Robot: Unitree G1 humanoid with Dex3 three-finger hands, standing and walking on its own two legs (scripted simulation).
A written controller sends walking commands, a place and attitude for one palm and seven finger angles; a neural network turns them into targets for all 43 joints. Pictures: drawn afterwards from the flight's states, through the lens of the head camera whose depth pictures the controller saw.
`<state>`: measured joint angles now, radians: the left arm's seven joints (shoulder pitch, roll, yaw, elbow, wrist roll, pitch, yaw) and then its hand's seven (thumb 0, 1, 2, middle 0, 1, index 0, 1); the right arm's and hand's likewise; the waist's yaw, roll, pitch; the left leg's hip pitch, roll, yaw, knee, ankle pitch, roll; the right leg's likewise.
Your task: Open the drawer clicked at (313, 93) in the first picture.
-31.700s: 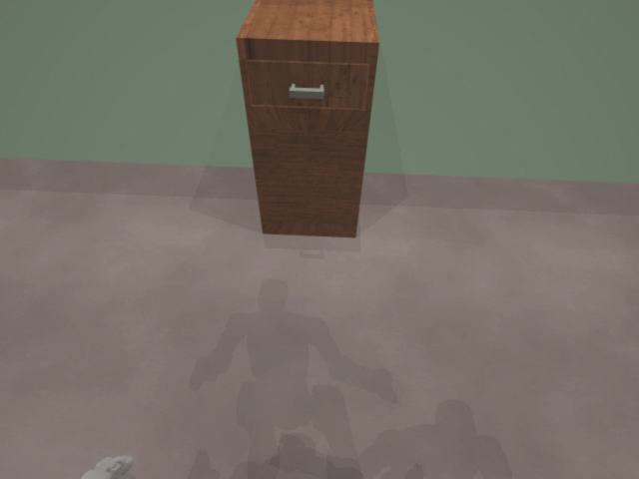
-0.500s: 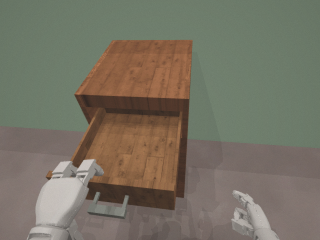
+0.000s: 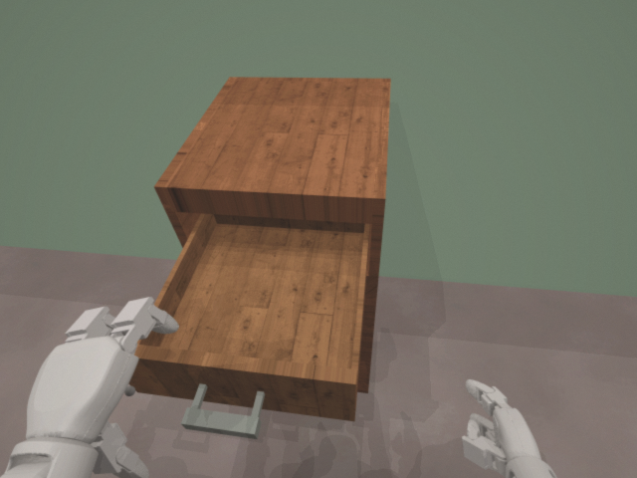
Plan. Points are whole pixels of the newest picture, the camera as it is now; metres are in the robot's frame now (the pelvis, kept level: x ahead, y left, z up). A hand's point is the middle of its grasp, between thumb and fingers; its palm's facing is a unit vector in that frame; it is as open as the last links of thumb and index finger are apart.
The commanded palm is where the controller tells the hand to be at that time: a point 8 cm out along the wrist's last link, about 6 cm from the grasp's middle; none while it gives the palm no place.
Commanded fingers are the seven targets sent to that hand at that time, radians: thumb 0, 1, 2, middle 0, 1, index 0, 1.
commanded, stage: draw the hand back to the body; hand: left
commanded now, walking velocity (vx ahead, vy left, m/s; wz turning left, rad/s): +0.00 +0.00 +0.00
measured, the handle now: (226, 408) +0.22 +0.19 -0.08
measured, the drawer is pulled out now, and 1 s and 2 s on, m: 0.29 0.29 0.29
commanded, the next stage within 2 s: step back with the hand held close in 0.96 s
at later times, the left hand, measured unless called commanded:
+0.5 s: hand (130, 349) +0.18 +0.21 +0.15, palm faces +0.37 -0.83 -0.42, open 10.9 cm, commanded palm +0.13 +0.26 +0.18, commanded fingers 0.00 0.48 0.72 -0.23 -0.57 -0.23 -0.57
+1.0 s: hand (119, 342) +0.19 +0.22 +0.16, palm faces +0.42 -0.80 -0.43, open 7.5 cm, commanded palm +0.13 +0.26 +0.18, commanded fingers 0.00 0.90 0.90 -0.20 -0.30 -0.20 -0.30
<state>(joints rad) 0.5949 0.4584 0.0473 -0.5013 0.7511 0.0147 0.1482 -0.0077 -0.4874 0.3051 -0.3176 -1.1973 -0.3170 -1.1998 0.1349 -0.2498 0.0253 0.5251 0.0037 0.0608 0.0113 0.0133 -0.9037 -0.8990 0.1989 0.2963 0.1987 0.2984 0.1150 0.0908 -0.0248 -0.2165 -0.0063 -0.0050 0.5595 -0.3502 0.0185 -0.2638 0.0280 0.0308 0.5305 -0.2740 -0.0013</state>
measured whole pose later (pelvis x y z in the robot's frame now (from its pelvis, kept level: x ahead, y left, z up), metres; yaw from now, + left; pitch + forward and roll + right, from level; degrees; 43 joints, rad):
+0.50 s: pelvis +0.01 -0.02 +0.01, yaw +2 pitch -1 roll -1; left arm 0.59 0.31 0.24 -0.51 -0.03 -0.12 0.11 -0.01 0.15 0.58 -0.26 -0.78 -0.26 -0.78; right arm 0.19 -0.20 0.02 0.63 0.00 -0.17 -0.08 0.01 -0.90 -0.90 0.20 0.30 0.20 0.30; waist 0.06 0.06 0.01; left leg -0.12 0.00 -0.05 0.45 -0.31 -0.01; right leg -0.16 0.03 -0.01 0.44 -0.26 -0.02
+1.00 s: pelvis +0.01 -0.03 +0.01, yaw +2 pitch -1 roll +0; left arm 0.56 0.32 0.29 -0.48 -0.04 -0.13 0.11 0.01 0.85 0.89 -0.21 -0.32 -0.21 -0.33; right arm 0.17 -0.20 0.01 0.63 0.01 -0.16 -0.08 0.01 -0.90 -0.90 0.20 0.30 0.20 0.30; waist 0.06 0.07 0.00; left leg -0.11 0.01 -0.05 0.44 -0.31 -0.02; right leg -0.15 0.04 -0.02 0.43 -0.26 -0.03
